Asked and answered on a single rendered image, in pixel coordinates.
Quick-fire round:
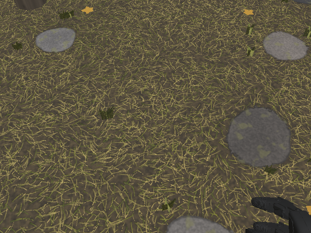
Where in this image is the robot right hand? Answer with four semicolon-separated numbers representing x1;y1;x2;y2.
245;196;311;233

